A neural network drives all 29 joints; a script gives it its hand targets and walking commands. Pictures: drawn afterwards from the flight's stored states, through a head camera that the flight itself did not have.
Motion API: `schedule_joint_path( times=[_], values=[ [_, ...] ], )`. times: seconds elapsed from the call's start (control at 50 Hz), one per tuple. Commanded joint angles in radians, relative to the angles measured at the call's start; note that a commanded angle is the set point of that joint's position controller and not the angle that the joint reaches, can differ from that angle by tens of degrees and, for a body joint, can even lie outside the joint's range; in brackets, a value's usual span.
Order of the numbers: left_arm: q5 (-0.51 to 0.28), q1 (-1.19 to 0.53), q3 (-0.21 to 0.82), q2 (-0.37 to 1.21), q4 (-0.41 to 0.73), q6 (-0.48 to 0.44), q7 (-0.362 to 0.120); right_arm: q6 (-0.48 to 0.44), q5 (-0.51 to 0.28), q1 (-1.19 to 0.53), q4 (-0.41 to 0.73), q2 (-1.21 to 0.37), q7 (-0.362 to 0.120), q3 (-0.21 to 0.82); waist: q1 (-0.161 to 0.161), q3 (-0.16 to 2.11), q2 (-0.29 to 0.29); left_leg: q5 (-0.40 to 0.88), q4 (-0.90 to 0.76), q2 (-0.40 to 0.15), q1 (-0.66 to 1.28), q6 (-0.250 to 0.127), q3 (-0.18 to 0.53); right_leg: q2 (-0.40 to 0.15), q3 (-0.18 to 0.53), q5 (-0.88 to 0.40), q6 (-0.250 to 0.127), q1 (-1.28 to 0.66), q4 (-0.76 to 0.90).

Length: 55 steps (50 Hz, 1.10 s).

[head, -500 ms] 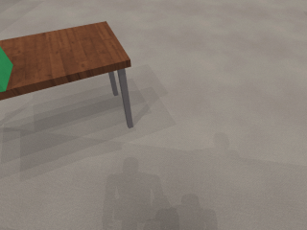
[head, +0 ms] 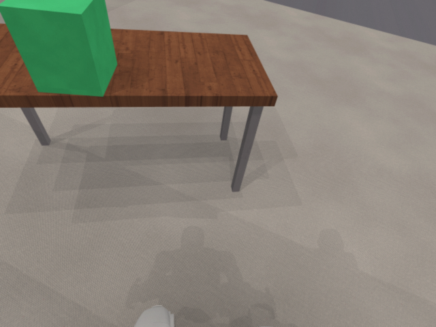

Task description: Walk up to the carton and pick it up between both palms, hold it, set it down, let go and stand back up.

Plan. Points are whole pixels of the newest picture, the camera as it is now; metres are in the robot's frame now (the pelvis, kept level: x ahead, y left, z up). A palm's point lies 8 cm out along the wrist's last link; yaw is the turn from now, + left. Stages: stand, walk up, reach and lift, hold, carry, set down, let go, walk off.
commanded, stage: walk up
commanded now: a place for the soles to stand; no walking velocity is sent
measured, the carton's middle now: (69, 41) +0.91 +0.44 +0.05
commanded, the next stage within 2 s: none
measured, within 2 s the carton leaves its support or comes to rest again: neither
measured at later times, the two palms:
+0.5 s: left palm (58, 325) +0.15 +0.26 -0.07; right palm (307, 256) +0.27 -0.22 -0.10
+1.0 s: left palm (27, 278) +0.23 +0.36 -0.10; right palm (203, 160) +0.55 +0.01 -0.09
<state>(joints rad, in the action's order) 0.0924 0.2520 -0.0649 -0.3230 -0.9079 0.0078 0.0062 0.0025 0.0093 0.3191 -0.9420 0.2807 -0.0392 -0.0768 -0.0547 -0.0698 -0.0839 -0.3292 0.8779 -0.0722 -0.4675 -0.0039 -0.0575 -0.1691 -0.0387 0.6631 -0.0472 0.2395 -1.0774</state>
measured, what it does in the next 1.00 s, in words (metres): walks ahead, turning left: right foot, then left foot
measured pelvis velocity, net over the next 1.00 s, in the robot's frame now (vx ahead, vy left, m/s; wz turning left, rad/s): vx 0.35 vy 0.15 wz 0.57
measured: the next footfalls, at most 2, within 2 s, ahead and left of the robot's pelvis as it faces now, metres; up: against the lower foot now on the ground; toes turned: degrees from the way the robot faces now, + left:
right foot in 0.36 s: +0.29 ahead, -0.07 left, +0.00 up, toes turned +10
left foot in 0.82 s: +0.41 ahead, +0.29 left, +0.00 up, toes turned +31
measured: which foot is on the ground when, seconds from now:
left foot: down 0.00-0.36, up 0.38-0.80, down 0.82-1.00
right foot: up 0.00-0.34, down 0.36-0.84, up 0.86-1.00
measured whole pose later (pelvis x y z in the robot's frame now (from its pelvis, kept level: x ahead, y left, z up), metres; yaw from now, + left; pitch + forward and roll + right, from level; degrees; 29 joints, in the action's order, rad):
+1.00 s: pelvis +0.35 +0.15 +0.03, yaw +33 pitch -4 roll -1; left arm 0.03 0.43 0.01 -0.23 -0.79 -0.01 -0.01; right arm -0.02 0.00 0.24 -0.81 0.15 0.00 -0.01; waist -0.01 -0.09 -0.02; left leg -0.22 0.63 0.05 -0.35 -0.06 0.00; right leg -0.09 -0.06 0.48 -0.02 0.35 -1.22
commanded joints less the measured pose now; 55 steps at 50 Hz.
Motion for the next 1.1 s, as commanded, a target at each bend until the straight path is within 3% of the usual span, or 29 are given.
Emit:
schedule_joint_path(
  times=[0.0, 0.02, 0.08, 0.18, 0.24, 0.28, 0.3, 0.32, 0.34, 0.36, 0.38, 0.46, 0.48, 0.58, 0.62, 0.64, 0.66, 0.74, 0.78, 0.8, 0.82, 0.84, 0.86, 0.88, 0.92, 0.96, 1.0, 1.04, 1.08],
  values=[
    [-0.056, 0.027, 0.046, -0.024, 0.187, -0.070, -0.024, 0.003, -0.014, 0.083, 0.102, 0.264, 0.049, -0.029, 0.034, -0.049, 0.340, -0.536, -0.700, -0.246, 0.241, -0.210, 0.713, 0.037, 0.074, -0.121, 0.005, 0.481, -0.238],
    [-0.051, 0.072, 0.044, -0.050, 0.172, -0.078, -0.019, -0.007, 0.003, 0.066, 0.119, 0.214, 0.049, -0.014, 0.035, -0.010, 0.306, -0.425, -0.642, -0.212, 0.222, -0.208, 0.598, 0.023, 0.061, -0.143, 0.008, 0.410, -0.166],
    [-0.050, 0.052, 0.042, -0.047, 0.184, -0.068, -0.022, -0.023, 0.010, 0.077, 0.122, 0.133, 0.032, -0.007, 0.035, 0.008, 0.179, -0.287, -0.627, -0.152, 0.076, -0.203, 0.455, 0.069, 0.048, -0.193, 0.008, 0.251, -0.008],
    [-0.046, -0.016, 0.053, -0.006, 0.252, -0.062, -0.020, -0.033, 0.019, 0.137, 0.101, 0.136, 0.018, -0.017, 0.013, -0.041, 0.117, -0.314, -0.618, -0.107, 0.118, -0.209, 0.429, 0.114, 0.017, -0.357, 0.036, 0.303, 0.210],
    [-0.053, 0.003, 0.038, -0.002, 0.265, -0.071, -0.012, -0.037, 0.028, 0.108, 0.112, 0.112, 0.008, -0.007, 0.018, -0.023, 0.155, -0.281, -0.554, -0.054, 0.107, -0.191, 0.351, 0.172, -0.046, -0.415, 0.042, 0.174, 0.362],
    [-0.049, 0.078, 0.030, 0.010, 0.255, -0.072, 0.002, -0.032, 0.023, 0.085, 0.116, 0.108, 0.003, -0.007, 0.064, -0.054, 0.115, -0.378, -0.498, -0.049, -0.062, -0.164, 0.387, 0.182, -0.027, -0.437, 0.025, -0.031, 0.468],
    [-0.039, 0.164, 0.017, -0.015, 0.241, -0.077, 0.012, -0.033, 0.027, 0.087, 0.112, 0.088, 0.002, 0.014, 0.103, -0.032, 0.055, -0.380, -0.383, 0.001, -0.082, -0.135, 0.361, 0.193, -0.013, -0.401, 0.015, -0.129, 0.539],
    [-0.033, 0.249, 0.002, -0.052, 0.232, -0.085, 0.020, -0.032, 0.021, 0.094, 0.124, 0.030, -0.001, 0.031, 0.132, -0.002, -0.030, -0.339, -0.195, 0.066, -0.169, -0.084, 0.272, 0.069, 0.159, -0.274, -0.017, -0.227, 0.600],
    [-0.026, 0.341, -0.015, -0.102, 0.225, -0.090, 0.034, -0.033, 0.025, 0.133, 0.131, -0.019, -0.007, 0.042, 0.140, 0.051, -0.118, -0.276, 0.141, 0.165, -0.248, -0.029, 0.158, -0.190, 0.571, 0.089, -0.052, -0.282, 0.793],
    [-0.044, 0.334, -0.019, -0.134, 0.200, -0.086, 0.053, -0.025, 0.044, 0.169, 0.133, 0.007, -0.005, 0.036, 0.101, -0.006, -0.003, -0.235, 0.308, 0.126, -0.292, 0.010, 0.152, -0.339, 0.800, 0.248, -0.067, -0.200, 0.907],
    [-0.069, 0.292, -0.014, -0.129, 0.202, -0.085, 0.064, -0.016, 0.052, 0.146, 0.149, 0.041, -0.005, 0.025, 0.091, -0.081, 0.087, -0.190, 0.366, 0.086, -0.319, 0.023, 0.178, -0.360, 0.853, 0.299, -0.099, -0.096, 0.964],
    [-0.067, 0.191, 0.032, -0.019, 0.167, -0.115, 0.039, -0.022, 0.043, 0.088, 0.124, 0.052, -0.019, 0.026, 0.074, -0.085, -0.054, -0.021, 0.260, 0.015, -0.262, 0.043, 0.173, -0.157, 0.287, -0.117, -0.100, -0.073, 0.892],
    [-0.055, 0.211, 0.032, -0.005, 0.143, -0.123, 0.036, -0.025, 0.044, 0.066, 0.127, 0.036, -0.023, 0.025, 0.079, -0.071, -0.048, 0.040, 0.257, 0.022, -0.237, 0.047, 0.170, -0.133, 0.206, -0.222, -0.096, -0.088, 0.879],
    [-0.047, 0.292, 0.034, -0.015, 0.109, -0.139, 0.021, -0.020, 0.048, -0.017, 0.161, -0.028, -0.032, 0.056, 0.059, -0.016, -0.004, 0.199, 0.142, 0.029, -0.256, 0.050, 0.092, -0.124, 0.004, -0.656, -0.086, -0.185, 0.810],
    [-0.043, 0.291, 0.034, -0.004, 0.095, -0.135, 0.010, -0.025, 0.047, -0.096, 0.176, -0.042, -0.036, 0.072, 0.080, -0.018, -0.069, 0.246, 0.012, 0.040, -0.222, 0.039, 0.029, -0.059, -0.113, -0.741, -0.079, -0.214, 0.783],
    [-0.037, 0.331, 0.042, 0.015, 0.093, -0.131, 0.007, -0.026, 0.053, -0.155, 0.195, -0.047, -0.035, 0.074, 0.104, -0.059, -0.044, 0.268, -0.059, 0.047, -0.216, 0.025, 0.001, -0.075, -0.118, -0.820, -0.070, -0.204, 0.765],
    [-0.035, 0.329, 0.043, -0.017, 0.083, -0.125, 0.006, -0.029, 0.049, -0.201, 0.207, -0.057, -0.036, 0.076, 0.118, -0.064, -0.125, 0.249, -0.124, 0.042, -0.174, 0.019, -0.027, -0.070, -0.166, -0.810, -0.074, -0.211, 0.752],
    [-0.017, 0.295, 0.028, -0.076, 0.108, -0.094, 0.011, -0.039, 0.065, -0.072, 0.176, 0.003, -0.029, 0.050, 0.039, -0.043, -0.046, 0.268, -0.249, 0.037, 0.123, -0.048, 0.012, -0.167, -0.126, -0.648, -0.071, -0.111, 0.685],
    [-0.024, 0.287, 0.028, -0.069, 0.115, -0.071, 0.006, -0.053, 0.085, 0.123, 0.108, 0.059, -0.003, 0.018, -0.058, 0.014, 0.117, 0.266, -0.343, 0.089, 0.350, -0.080, 0.001, -0.082, -0.213, -0.658, -0.030, -0.058, 0.357],
    [-0.025, 0.375, 0.049, -0.036, 0.120, -0.063, 0.001, -0.053, 0.076, 0.220, 0.082, 0.107, 0.011, -0.005, -0.074, 0.165, 0.170, 0.212, -0.283, 0.064, 0.532, -0.093, 0.071, -0.033, -0.223, -0.532, -0.028, 0.000, 0.159],
    [-0.034, 0.448, 0.071, 0.024, 0.156, -0.055, -0.006, -0.047, 0.067, 0.253, 0.108, 0.184, 0.031, -0.025, -0.066, 0.258, 0.354, 0.178, -0.291, -0.158, 0.661, -0.168, 0.447, 0.065, -0.183, -0.137, 0.005, 0.179, -0.103],
    [-0.059, 0.464, 0.067, 0.020, 0.173, -0.031, -0.007, -0.034, 0.014, 0.207, 0.144, 0.225, 0.045, -0.035, -0.061, 0.270, 0.292, 0.016, -0.474, -0.299, 0.668, -0.268, 0.767, 0.111, -0.072, -0.036, 0.027, 0.313, -0.222],
    [-0.066, 0.365, 0.055, -0.022, 0.196, -0.025, -0.008, -0.023, -0.021, 0.149, 0.170, 0.220, 0.061, -0.032, -0.052, 0.201, 0.207, -0.119, -0.573, -0.294, 0.575, -0.262, 0.794, 0.074, 0.007, -0.098, 0.032, 0.353, -0.286],
    [-0.062, 0.276, 0.049, -0.036, 0.221, -0.033, -0.014, -0.022, -0.039, 0.121, 0.174, 0.177, 0.069, -0.017, -0.054, 0.095, 0.182, -0.057, -0.606, -0.257, 0.455, -0.198, 0.729, 0.057, 0.038, -0.153, 0.022, 0.363, -0.287],
    [-0.063, 0.266, 0.061, 0.000, 0.194, -0.045, -0.008, -0.035, -0.015, 0.079, 0.170, 0.127, 0.071, -0.004, -0.003, -0.007, 0.166, 0.070, -0.590, -0.214, 0.279, -0.167, 0.564, 0.029, 0.052, -0.200, 0.027, 0.322, -0.173],
    [-0.058, 0.315, 0.054, 0.032, 0.175, -0.053, -0.015, -0.050, -0.009, 0.005, 0.166, 0.055, 0.048, 0.012, 0.055, -0.023, 0.195, 0.025, -0.586, -0.125, 0.150, -0.186, 0.378, 0.031, 0.056, -0.197, 0.032, 0.219, -0.075],
    [-0.051, 0.327, 0.047, 0.030, 0.162, -0.049, -0.023, -0.061, -0.005, 0.006, 0.151, 0.040, 0.040, 0.014, 0.079, -0.002, 0.156, -0.029, -0.607, -0.101, 0.065, -0.183, 0.345, 0.054, 0.035, -0.222, 0.031, 0.170, -0.011],
    [-0.050, 0.287, 0.041, 0.031, 0.177, -0.044, -0.022, -0.061, 0.017, 0.000, 0.162, 0.056, 0.039, 0.010, 0.058, -0.022, 0.176, -0.110, -0.624, -0.089, 0.076, -0.184, 0.331, 0.065, 0.008, -0.274, 0.038, 0.208, 0.085],
    [-0.059, 0.254, 0.044, 0.049, 0.188, -0.049, -0.017, -0.054, 0.018, -0.032, 0.166, 0.062, 0.030, 0.011, 0.075, -0.038, 0.251, -0.152, -0.606, -0.069, 0.030, -0.185, 0.281, 0.082, -0.017, -0.322, 0.043, 0.184, 0.212]
  ],
)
